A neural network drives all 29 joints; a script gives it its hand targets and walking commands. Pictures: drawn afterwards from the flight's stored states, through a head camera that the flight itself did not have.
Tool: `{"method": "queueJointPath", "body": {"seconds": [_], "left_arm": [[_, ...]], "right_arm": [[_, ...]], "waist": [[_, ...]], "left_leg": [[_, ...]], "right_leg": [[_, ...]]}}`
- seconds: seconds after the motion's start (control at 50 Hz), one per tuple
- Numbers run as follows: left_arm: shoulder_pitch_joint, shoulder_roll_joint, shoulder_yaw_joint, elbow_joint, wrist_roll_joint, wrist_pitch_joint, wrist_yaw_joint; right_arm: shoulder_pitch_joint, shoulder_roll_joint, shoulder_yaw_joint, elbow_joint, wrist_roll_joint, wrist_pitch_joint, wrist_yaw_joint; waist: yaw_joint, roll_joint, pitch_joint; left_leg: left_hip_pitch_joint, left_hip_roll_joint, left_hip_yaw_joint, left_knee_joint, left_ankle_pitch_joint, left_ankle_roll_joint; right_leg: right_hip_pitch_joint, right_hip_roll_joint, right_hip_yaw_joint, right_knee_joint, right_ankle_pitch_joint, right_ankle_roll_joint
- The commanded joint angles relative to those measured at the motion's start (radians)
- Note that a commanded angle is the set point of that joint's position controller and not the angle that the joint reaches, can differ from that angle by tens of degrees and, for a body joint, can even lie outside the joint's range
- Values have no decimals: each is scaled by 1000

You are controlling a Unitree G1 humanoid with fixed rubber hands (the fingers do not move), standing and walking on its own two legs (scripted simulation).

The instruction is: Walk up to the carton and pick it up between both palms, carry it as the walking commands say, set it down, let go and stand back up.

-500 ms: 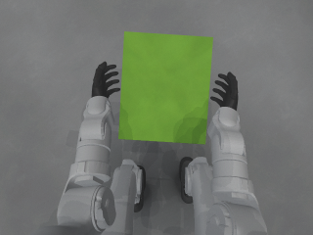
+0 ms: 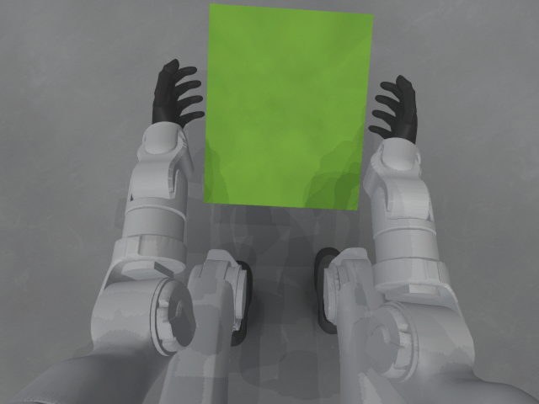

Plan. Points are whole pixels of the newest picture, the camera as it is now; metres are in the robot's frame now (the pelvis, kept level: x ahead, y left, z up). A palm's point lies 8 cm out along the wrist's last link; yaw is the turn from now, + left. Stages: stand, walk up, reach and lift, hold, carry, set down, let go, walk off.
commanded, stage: set down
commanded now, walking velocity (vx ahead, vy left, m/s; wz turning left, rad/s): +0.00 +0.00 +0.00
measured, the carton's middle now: (283, 118) +0.52 -0.02 -0.23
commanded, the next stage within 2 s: none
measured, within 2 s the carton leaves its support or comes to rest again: rests again in 1.34 s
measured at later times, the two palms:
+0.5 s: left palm (192, 134) +0.49 +0.13 -0.20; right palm (383, 145) +0.46 -0.18 -0.21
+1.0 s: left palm (206, 120) +0.53 +0.12 -0.27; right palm (380, 137) +0.49 -0.19 -0.29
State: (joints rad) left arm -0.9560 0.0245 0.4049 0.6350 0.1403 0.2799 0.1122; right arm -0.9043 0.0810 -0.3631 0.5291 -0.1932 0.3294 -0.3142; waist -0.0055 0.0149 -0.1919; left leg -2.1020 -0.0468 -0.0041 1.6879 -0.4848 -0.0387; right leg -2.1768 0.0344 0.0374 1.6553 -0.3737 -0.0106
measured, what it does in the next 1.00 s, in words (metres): lowers itself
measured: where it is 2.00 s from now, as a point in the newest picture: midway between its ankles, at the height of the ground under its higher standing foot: (282, 311)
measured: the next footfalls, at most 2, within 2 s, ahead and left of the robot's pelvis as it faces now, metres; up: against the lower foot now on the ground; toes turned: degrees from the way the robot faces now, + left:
none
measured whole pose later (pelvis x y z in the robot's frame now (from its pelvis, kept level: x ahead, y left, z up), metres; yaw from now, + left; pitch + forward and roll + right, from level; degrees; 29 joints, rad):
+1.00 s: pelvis -0.02 +0.01 -0.09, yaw +0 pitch +40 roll +3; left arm -1.37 0.22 0.29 0.83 0.03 0.24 0.17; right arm -1.37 -0.27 -0.16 0.91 -0.02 0.31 -0.10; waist -0.06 -0.01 0.34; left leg -2.20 -0.07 0.00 2.05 -0.55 -0.04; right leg -2.27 0.04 0.04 2.01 -0.42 0.01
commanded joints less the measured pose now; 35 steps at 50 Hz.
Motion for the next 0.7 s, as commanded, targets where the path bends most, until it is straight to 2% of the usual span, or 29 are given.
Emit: {"method": "queueJointPath", "body": {"seconds": [0.0, 0.1, 0.18, 0.26, 0.34, 0.44, 0.52, 0.54, 0.58, 0.64, 0.68], "left_arm": [[-738, -894, -678, -124, -260, -33, -349], [-720, -870, -635, -59, -232, -35, -332], [-696, -839, -573, 26, -189, -35, -325], [-693, -810, -525, 77, -157, -39, -319], [-744, -804, -552, 19, -182, -59, -309], [-852, -797, -668, -108, -267, -84, -288], [-987, -763, -736, -207, -335, -90, -264], [-1034, -737, -740, -228, -343, -93, -257], [-1099, -664, -720, -229, -331, -97, -244], [-1138, -574, -657, -191, -271, -94, -231], [-1101, -587, -592, -108, -242, -95, -243]], "right_arm": [[-793, 803, 690, -75, 245, -62, 450], [-818, 773, 667, -24, 246, -68, 451], [-821, 748, 624, 55, 233, -71, 458], [-835, 711, 583, 93, 219, -80, 466], [-878, 690, 596, 42, 243, -102, 464], [-949, 664, 672, -67, 305, -120, 442], [-1032, 601, 722, -137, 349, -122, 411], [-1027, 601, 717, -112, 352, -119, 405], [-976, 625, 665, 23, 344, -103, 405], [-909, 649, 560, 239, 320, -77, 432], [-874, 661, 509, 344, 291, -64, 469]], "waist": [[-43, -89, -1324], [-26, -91, -1232], [-7, -98, -1100], [-3, -101, -1025], [-17, -95, -1108], [-52, -95, -1296], [-80, -93, -1456], [-81, -84, -1469], [-71, -60, -1401], [-23, -7, -1258], [2, -7, -1088]], "left_leg": [[375, -124, 66, -20, 188, 18], [324, -121, 67, 11, 154, 21], [258, -115, 65, 21, 97, 26], [216, -111, 62, 33, 63, 32], [244, -112, 64, 68, 113, 32], [294, -114, 73, 141, 202, 22], [344, -113, 83, 191, 193, 17], [354, -112, 87, 199, 183, 17], [370, -103, 94, 199, 134, 19], [408, -84, 97, 183, 59, 17], [382, -81, 92, 181, 36, 24]], "right_leg": [[984, 72, -32, -3, 282, 38], [905, 71, -35, 30, 241, 40], [808, 70, -33, 41, 160, 42], [741, 67, -31, 55, 102, 40], [764, 61, -36, 89, 172, 39], [890, 48, -41, 151, 329, 41], [1011, 38, -45, 197, 356, 34], [1027, 37, -44, 206, 347, 33], [984, 44, -45, 211, 267, 33], [841, 61, -54, 231, 118, 25], [736, 66, -60, 238, 56, 18]]}}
